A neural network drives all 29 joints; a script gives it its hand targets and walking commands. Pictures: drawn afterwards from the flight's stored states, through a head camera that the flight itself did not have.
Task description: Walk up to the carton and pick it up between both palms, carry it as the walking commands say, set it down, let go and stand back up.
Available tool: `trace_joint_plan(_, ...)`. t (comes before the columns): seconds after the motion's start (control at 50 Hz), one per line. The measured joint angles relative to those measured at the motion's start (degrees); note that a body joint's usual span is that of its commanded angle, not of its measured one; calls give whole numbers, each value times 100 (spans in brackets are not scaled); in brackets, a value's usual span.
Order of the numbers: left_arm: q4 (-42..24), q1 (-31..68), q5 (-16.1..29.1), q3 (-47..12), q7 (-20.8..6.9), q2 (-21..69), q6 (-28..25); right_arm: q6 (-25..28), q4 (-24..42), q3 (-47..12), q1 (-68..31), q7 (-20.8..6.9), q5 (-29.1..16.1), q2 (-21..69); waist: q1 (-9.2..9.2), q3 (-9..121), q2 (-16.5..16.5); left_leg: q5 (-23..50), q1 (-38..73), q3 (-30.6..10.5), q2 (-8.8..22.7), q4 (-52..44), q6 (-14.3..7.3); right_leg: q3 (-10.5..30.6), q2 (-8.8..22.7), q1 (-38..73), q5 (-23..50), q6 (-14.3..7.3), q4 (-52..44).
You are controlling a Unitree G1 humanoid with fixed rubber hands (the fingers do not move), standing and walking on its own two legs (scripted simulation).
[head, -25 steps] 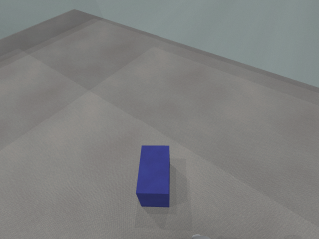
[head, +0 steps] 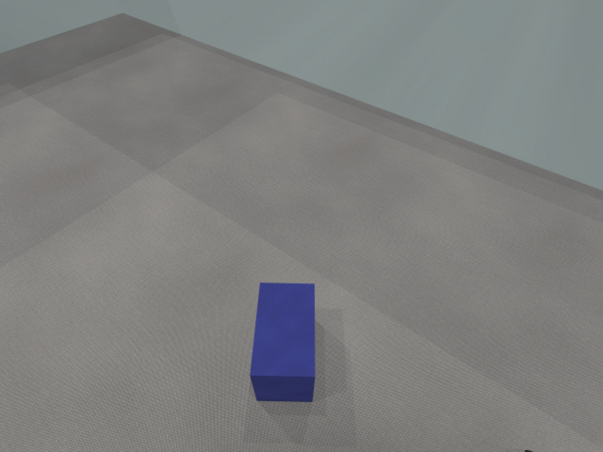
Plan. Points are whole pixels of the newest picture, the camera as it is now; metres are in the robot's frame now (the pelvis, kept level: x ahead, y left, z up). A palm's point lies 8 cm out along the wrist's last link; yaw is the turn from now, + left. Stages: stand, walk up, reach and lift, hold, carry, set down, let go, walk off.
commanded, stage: walk up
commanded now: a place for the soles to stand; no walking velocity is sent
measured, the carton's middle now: (285, 341) +0.56 +0.03 -0.64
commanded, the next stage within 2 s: none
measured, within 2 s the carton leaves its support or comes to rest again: neither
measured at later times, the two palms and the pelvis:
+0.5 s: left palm out of the picture +0.12 +0.28 -0.08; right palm out of the picture +0.08 -0.35 -0.09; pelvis +0.01 -0.02 +0.00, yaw -2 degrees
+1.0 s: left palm out of the picture +0.13 +0.27 -0.08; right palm out of the picture +0.08 -0.35 -0.09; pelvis +0.02 -0.03 +0.00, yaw -3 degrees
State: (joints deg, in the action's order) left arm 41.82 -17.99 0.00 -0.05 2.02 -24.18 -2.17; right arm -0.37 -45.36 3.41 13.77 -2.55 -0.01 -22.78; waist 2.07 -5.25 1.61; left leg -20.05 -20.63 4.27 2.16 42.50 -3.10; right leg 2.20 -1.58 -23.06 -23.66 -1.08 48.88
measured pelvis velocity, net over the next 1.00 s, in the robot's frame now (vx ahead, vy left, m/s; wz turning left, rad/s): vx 0.02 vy -0.03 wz -0.05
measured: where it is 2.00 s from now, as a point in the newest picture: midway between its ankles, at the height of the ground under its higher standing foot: outside the picture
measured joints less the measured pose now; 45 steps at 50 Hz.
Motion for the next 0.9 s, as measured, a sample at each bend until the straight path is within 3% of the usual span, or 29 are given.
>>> trace_joint_plan(0.1,-3,-33,0,1,-6,-63,0,34,-2,0,-45,0,0,2,-5,53,-20,-22,-85,111,6,20,-1,4,87,110,17,0,-526)
trace_joint_plan(0.14,-1,-44,0,1,-6,-111,-5,34,-3,0,-52,0,0,4,-19,54,-55,-87,-147,173,8,139,37,16,102,147,437,2,-821)
trace_joint_plan(0.9,0,181,0,0,-17,93,-24,34,-24,0,-79,0,0,-76,-19,281,-5,-134,-30,172,177,66,197,16,-61,149,464,55,-745)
